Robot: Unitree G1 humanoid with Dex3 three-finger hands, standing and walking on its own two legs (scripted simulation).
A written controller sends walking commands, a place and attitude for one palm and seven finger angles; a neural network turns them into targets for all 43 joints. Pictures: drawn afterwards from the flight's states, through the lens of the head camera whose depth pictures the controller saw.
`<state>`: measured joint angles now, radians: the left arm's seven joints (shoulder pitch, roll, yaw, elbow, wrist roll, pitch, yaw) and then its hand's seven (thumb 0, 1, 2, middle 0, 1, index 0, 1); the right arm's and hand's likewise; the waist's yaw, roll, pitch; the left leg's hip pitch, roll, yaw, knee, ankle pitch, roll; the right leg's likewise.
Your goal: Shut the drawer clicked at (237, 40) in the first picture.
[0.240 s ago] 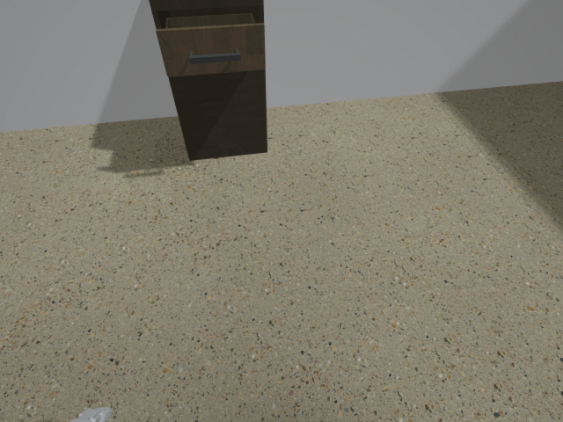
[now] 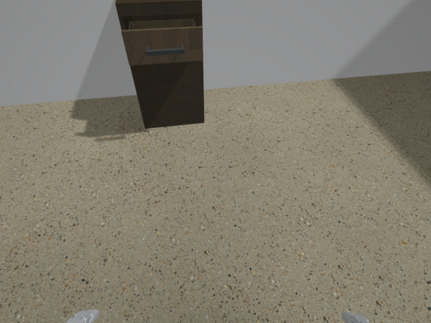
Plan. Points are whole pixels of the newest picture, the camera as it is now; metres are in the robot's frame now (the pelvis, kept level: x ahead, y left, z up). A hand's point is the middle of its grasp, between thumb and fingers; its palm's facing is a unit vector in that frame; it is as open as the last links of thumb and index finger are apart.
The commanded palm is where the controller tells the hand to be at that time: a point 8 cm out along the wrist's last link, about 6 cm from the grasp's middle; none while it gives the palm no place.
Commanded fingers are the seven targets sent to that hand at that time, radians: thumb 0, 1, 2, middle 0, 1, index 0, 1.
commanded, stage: stand and wait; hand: left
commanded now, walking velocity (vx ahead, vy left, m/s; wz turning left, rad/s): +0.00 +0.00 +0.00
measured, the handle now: (165, 49) +1.32 +0.33 -0.10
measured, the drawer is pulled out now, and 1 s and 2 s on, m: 0.19 0.19 0.19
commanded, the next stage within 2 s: look at it before walking up in 0.60 s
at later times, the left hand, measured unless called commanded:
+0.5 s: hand out of the picture +0.06 +0.24 -0.15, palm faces -0.03 -0.94 -0.34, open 7.4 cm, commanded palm none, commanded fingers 0.00 0.90 0.90 -0.20 -0.30 -0.20 -0.30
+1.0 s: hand out of the picture +0.06 +0.23 -0.15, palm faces -0.05 -0.95 -0.32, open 7.4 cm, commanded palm none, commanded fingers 0.00 0.90 0.90 -0.20 -0.30 -0.20 -0.30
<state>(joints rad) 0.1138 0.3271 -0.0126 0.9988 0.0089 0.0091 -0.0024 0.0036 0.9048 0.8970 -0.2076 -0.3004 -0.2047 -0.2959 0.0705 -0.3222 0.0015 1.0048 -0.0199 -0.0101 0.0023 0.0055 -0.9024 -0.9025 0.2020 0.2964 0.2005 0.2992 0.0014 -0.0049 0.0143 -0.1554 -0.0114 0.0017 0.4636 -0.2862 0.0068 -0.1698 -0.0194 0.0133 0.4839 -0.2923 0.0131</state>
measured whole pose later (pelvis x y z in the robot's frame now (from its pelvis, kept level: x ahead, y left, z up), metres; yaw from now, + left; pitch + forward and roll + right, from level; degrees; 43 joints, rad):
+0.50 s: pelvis -0.01 -0.01 +0.00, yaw +0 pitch -2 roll +0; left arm 0.14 0.34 0.00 1.08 0.01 0.01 0.00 0.00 0.91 0.90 -0.21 -0.30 -0.20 -0.30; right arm 0.12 -0.34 0.00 1.11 -0.01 0.00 0.00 0.01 -0.90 -0.90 0.20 0.30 0.20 0.30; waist 0.00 0.00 0.04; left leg -0.13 0.01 0.00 0.40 -0.23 -0.01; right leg -0.15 0.00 0.01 0.42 -0.24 0.00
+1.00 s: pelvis -0.02 -0.01 +0.01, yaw -1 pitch -2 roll +0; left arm 0.13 0.34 -0.01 1.08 0.01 0.00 -0.01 0.00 0.91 0.90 -0.21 -0.30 -0.20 -0.30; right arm 0.12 -0.33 0.00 1.12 -0.01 -0.01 0.01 0.01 -0.90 -0.90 0.20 0.30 0.20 0.30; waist -0.01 -0.01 0.03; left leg -0.13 0.01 0.01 0.38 -0.21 -0.01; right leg -0.15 0.00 0.02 0.39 -0.21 0.00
